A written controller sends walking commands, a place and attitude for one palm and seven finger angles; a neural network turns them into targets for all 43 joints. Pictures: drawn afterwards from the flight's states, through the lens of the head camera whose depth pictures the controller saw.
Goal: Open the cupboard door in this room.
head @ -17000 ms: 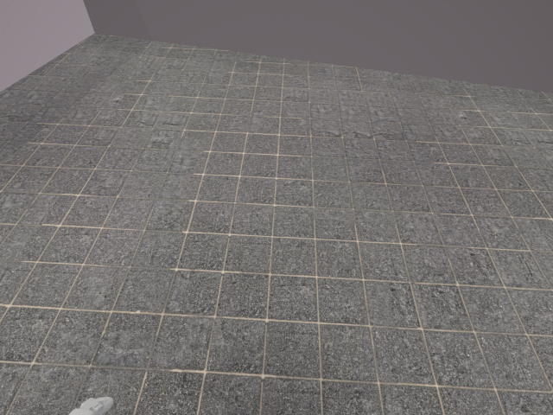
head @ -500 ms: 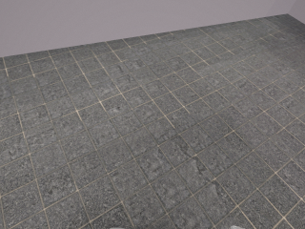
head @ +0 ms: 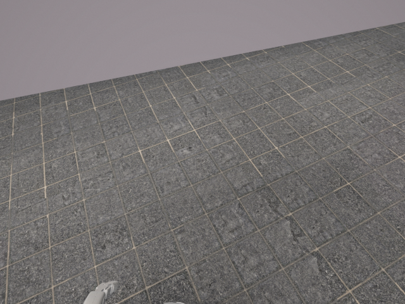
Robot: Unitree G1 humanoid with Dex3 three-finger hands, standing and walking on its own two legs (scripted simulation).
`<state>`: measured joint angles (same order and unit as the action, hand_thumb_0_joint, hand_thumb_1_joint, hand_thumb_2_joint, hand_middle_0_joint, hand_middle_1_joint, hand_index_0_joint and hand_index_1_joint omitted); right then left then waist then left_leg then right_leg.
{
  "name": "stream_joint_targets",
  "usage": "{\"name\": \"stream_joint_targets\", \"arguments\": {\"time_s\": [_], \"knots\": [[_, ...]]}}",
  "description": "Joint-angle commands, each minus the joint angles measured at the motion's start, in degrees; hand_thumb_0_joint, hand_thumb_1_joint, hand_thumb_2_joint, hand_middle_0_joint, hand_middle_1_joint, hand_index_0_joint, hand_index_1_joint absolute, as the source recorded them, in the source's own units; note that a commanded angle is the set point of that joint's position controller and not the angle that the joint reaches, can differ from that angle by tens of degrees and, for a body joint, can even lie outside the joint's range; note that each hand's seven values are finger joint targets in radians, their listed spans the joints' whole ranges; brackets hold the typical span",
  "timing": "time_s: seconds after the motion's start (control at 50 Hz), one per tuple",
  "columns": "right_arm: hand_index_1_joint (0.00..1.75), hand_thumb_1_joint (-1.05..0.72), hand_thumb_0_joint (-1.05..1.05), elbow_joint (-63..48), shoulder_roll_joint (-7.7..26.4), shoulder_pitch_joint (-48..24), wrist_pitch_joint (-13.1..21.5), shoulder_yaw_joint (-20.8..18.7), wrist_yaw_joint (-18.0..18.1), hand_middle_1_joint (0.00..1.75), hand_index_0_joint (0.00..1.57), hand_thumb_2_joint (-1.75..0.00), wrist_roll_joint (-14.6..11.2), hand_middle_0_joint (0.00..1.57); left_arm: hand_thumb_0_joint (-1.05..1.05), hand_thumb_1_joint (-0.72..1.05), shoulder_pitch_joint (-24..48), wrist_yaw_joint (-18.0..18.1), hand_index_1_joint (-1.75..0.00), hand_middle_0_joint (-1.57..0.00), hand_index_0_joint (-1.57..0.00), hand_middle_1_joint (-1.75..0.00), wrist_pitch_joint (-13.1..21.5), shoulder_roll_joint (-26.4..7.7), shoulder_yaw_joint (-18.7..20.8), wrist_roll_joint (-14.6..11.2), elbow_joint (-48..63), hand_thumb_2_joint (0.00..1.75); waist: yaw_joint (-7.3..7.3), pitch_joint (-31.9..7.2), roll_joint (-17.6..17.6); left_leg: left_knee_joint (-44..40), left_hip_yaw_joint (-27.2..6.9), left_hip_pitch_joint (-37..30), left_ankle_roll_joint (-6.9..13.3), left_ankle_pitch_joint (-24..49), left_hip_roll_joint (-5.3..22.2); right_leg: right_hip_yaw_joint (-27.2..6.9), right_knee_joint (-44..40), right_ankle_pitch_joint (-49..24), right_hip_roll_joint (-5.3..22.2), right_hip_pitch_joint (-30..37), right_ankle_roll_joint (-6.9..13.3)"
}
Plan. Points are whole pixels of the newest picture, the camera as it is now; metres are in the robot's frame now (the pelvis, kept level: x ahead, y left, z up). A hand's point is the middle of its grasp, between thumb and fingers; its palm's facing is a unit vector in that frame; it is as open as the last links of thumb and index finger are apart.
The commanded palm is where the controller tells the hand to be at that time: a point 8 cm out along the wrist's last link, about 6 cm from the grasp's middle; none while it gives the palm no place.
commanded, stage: turn or walk to find it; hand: left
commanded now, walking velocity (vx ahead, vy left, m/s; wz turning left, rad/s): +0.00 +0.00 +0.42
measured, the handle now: out of the picture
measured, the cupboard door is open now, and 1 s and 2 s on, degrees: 0 0 0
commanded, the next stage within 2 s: none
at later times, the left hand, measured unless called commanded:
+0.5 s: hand out of the picture -0.07 +0.23 -0.18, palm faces +0.31 -0.92 -0.23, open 7.4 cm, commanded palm none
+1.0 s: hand out of the picture -0.01 +0.22 -0.14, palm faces +0.40 -0.87 -0.28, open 7.4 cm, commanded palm none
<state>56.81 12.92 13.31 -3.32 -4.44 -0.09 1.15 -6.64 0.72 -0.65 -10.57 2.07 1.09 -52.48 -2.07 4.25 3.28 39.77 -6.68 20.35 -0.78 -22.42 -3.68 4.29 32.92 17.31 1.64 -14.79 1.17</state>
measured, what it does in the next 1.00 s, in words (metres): steps on the spot, turning left: left foot, then right foot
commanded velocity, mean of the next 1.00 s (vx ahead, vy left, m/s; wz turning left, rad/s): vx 0.00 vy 0.00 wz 0.42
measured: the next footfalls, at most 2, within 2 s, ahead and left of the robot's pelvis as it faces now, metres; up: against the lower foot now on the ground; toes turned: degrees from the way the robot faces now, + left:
left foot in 0.46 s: -0.03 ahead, +0.14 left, +0.00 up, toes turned +17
right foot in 1.00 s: +0.03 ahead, -0.09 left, +0.00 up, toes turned +22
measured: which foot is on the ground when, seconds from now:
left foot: up 0.00-0.44, down 0.46-1.00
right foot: down 0.00-0.46, up 0.48-0.98, down 1.00-1.00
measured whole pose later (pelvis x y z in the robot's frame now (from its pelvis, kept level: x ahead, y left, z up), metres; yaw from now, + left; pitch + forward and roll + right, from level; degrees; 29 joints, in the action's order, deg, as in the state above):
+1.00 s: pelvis -0.04 -0.01 +0.00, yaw +25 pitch +1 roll +1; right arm 57.0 11.8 14.2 -2.8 -3.9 0.0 1.4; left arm -6.4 0.8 -1.5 -11.3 2.8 0.6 -52.9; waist -2.1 3.8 2.2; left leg 30.7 -6.7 17.8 -0.5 -13.3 -3.7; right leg 2.7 32.2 17.6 1.6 -14.7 -2.0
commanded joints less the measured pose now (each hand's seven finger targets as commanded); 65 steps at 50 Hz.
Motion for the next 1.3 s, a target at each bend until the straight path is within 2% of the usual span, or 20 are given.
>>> {"name": "stream_joint_targets", "arguments": {"time_s": [0.0,0.08,0.3,0.36,0.4,0.42,0.44,0.46,0.48,0.5,0.6,0.82,0.92,0.94,0.96,0.98,1.0,1.04,1.08,1.28], "knots": [[0.3,-0.9,0.0,-4.4,6.1,-0.6,0.1,-2.0,0.2,0.3,0.2,-0.9,0.2,0.2,0.0,0.9,-2.7,1.6,-0.3,-0.2,-0.2,-0.3,1.0,-11.9,3.3,-0.2,3.3,0.9,2.01,-2.2,-13.2,28.3,-0.3,10.9,-0.6,-5.3,2.8,-16.4,-18.6,-6.6,21.1,2.1,6.8],[0.3,-0.9,0.0,-2.3,4.7,2.3,-0.2,-1.7,-0.7,0.3,0.2,-0.9,0.2,0.2,0.0,0.9,-1.8,1.2,-0.3,-0.2,-0.2,-0.3,1.4,-8.7,2.3,-0.1,3.6,0.9,0.59,-1.2,-11.5,31.4,2.9,11.0,-2.2,3.0,4.3,-5.6,-16.9,-10.0,15.2,2.5,3.8],[0.3,-0.9,0.0,-4.0,3.1,-6.0,0.9,0.2,-0.3,0.3,0.2,-0.9,-0.6,0.2,0.0,0.9,-11.5,1.1,-0.3,-0.2,-0.2,-0.3,1.1,-12.3,3.6,0.7,-0.4,0.9,5.62,-5.1,-14.3,7.5,8.9,5.5,-2.9,-5.2,5.6,-3.0,-11.2,-27.8,19.2,12.7,7.4],[0.3,-0.9,0.0,-3.9,3.1,-4.6,1.5,0.4,-0.1,0.3,0.2,-0.9,-0.9,0.2,0.0,0.9,-11.1,1.0,-0.3,-0.2,-0.2,-0.3,0.8,-13.2,3.8,0.7,-1.1,0.9,4.71,-7.0,-15.1,-0.2,10.8,0.3,-2.0,-3.1,4.6,-1.9,-8.4,-30.5,19.4,12.0,6.7],[0.3,-0.9,0.0,-3.1,3.9,-1.4,2.1,0.4,-0.1,0.3,0.2,-0.9,-0.8,0.2,0.0,0.9,-9.2,0.9,-0.3,-0.2,-0.2,-0.3,0.5,-12.9,3.9,0.2,-1.3,0.9,2.33,-8.2,-12.9,-12.2,11.3,-8.2,-1.3,6.8,4.8,1.3,-3.4,-26.0,18.1,7.8,3.1],[0.3,-0.9,0.0,-2.6,6.2,1.1,2.7,-0.1,-0.2,0.3,0.2,-0.9,-0.7,0.2,0.0,0.9,-8.8,0.9,-0.3,-0.2,-0.2,-0.3,0.1,-11.5,3.6,-0.3,-0.8,0.9,0.55,-9.5,-6.3,-18.7,7.8,-15.9,-0.4,15.1,7.6,4.5,3.3,-19.1,15.7,2.0,0.1],[0.3,-0.9,0.0,-2.7,11.9,2.7,3.2,-1.4,0.0,0.3,0.2,-0.9,-0.1,0.2,0.0,0.9,-9.3,0.6,-0.3,-0.2,-0.2,-0.3,-0.3,-7.8,2.8,-0.7,0.8,0.9,-0.18,-9.8,10.6,-20.8,-10.4,-23.3,5.0,31.8,21.0,7.2,14.3,5.2,7.8,-12.6,-4.4],[0.3,-0.9,0.0,-2.1,14.9,4.7,2.5,-2.0,0.6,0.3,0.2,-0.9,-0.3,0.2,0.0,0.9,-6.1,0.8,-0.3,-0.2,-0.2,-0.3,-1.0,-6.2,1.7,-0.3,2.0,0.9,-1.54,-8.3,14.0,-20.8,-14.0,-20.7,10.3,45.5,27.3,2.8,22.0,20.7,5.2,-16.0,-5.3],[0.3,-0.9,0.0,-2.1,13.7,3.7,2.2,-1.5,0.8,0.3,0.2,-0.9,-0.2,0.2,0.0,0.9,-4.6,0.9,-0.3,-0.2,-0.2,-0.3,-1.4,-7.6,1.9,-0.2,1.9,0.9,-1.14,-6.3,7.4,-20.3,-9.7,-17.4,11.3,42.5,26.9,-0.2,26.2,18.0,6.2,-14.8,-4.6],[0.3,-0.9,0.0,-2.2,11.7,1.6,2.7,-1.1,1.5,0.3,0.2,-0.9,0.0,0.2,0.0,0.9,-4.5,1.0,-0.3,-0.2,-0.2,-0.3,-1.8,-6.8,2.1,0.0,0.9,0.9,-0.43,-5.9,11.5,-20.7,-8.9,-16.1,10.2,42.1,23.1,-2.2,27.6,15.4,6.1,-15.7,-5.0],[0.3,-0.9,0.0,-3.9,9.5,-3.1,3.1,-0.1,1.7,0.3,0.2,-0.9,-0.3,0.2,0.0,0.9,-6.4,0.0,-0.3,-0.2,-0.2,-0.3,-1.4,-8.1,2.5,-0.1,-1.6,0.9,2.18,-4.0,4.8,-20.5,-2.7,-15.4,8.5,38.7,16.6,-2.6,32.2,5.1,4.6,-16.1,-6.0],[0.3,-0.9,0.0,-4.0,9.5,0.6,2.6,-1.2,1.3,0.3,0.2,-0.9,0.4,0.2,0.0,0.9,0.0,0.4,-0.3,-0.2,-0.2,-0.3,-1.3,-6.5,2.0,-0.5,2.3,0.9,0.13,-4.0,5.4,-20.4,-12.2,-12.7,11.2,30.8,16.7,-3.3,17.5,8.8,2.3,-11.5,-6.0],[0.3,-0.9,0.0,-4.8,9.4,-1.1,2.2,-1.7,1.1,0.3,0.2,-0.9,0.2,0.2,0.0,0.9,-5.6,0.7,-0.3,-0.2,-0.2,-0.3,-0.2,-6.6,2.1,-1.0,1.5,0.9,2.87,-7.8,4.8,-15.2,-13.5,-6.6,9.0,30.9,13.6,-1.9,-2.0,0.0,-0.1,3.0,-4.8],[0.3,-0.9,0.0,-4.9,8.5,-1.5,2.2,-1.6,0.9,0.3,0.2,-0.9,-0.1,0.2,0.0,0.9,-7.9,0.8,-0.3,-0.2,-0.2,-0.3,0.3,-7.4,2.3,-0.9,0.9,0.9,4.03,-9.0,2.2,-12.5,-11.8,-3.2,6.7,25.9,11.1,-2.1,-10.0,-6.2,1.1,9.3,-4.6],[0.3,-0.9,0.0,-5.1,5.6,-0.2,2.4,-1.3,0.6,0.3,0.2,-0.9,-0.7,0.2,0.0,0.9,-9.3,1.2,-0.3,-0.2,-0.2,-0.3,1.0,-10.8,3.0,-0.2,0.7,0.9,4.31,-10.4,-6.6,-5.9,-7.3,4.9,3.1,14.3,6.5,-9.8,-15.1,-7.6,9.7,17.7,-2.4],[0.3,-0.9,0.0,-6.7,2.7,-0.5,2.3,-0.8,0.4,0.3,0.2,-0.9,-0.7,0.2,0.0,0.9,-9.7,1.4,-0.3,-0.2,-0.2,-0.3,1.3,-15.7,3.8,0.4,1.0,0.9,5.04,-8.6,-20.6,7.0,2.2,13.9,-0.8,-8.5,-1.2,-23.0,-16.2,-15.2,23.5,18.9,3.9],[0.3,-0.9,0.0,-6.7,5.7,-1.9,1.6,-1.7,0.6,0.3,0.2,-0.9,-0.2,0.2,0.0,0.9,-9.4,1.5,-0.3,-0.2,-0.2,-0.3,0.9,-15.1,3.6,-0.1,1.8,0.9,5.17,-7.3,-15.4,17.6,0.7,11.8,-0.5,-11.7,0.8,-22.5,-16.5,-17.5,26.7,9.9,8.1],[0.3,-0.9,0.0,-3.9,5.6,0.2,0.2,-2.1,0.2,0.3,0.2,-0.9,0.2,0.2,0.0,0.9,-2.2,1.6,-0.3,-0.2,-0.2,-0.3,0.9,-11.5,3.3,-0.3,3.2,0.9,1.7,-1.9,-12.6,28.3,-0.4,11.4,-0.7,-4.8,2.7,-16.0,-18.8,-5.5,20.5,1.7,6.8],[0.3,-0.9,0.0,-2.1,4.7,2.9,0.0,-1.9,-0.4,0.3,0.2,-0.9,0.3,0.2,0.0,0.9,-0.1,1.4,-0.3,-0.2,-0.2,-0.3,1.2,-8.6,2.4,-0.4,3.8,0.9,-0.16,-1.3,-9.9,30.8,1.7,11.8,-1.6,0.7,3.9,-8.2,-16.5,-11.2,15.9,2.7,4.2],[0.3,-0.9,0.0,-2.7,3.7,-3.1,-0.1,-0.8,-0.3,0.3,0.2,-0.9,0.0,0.2,0.0,0.9,-9.8,1.4,-0.3,-0.2,-0.2,-0.3,1.6,-9.7,2.9,0.3,0.3,0.9,3.82,-2.1,-12.3,20.8,5.2,11.0,-3.8,-1.2,6.3,-4.1,-14.7,-20.9,18.3,10.2,6.2]]}}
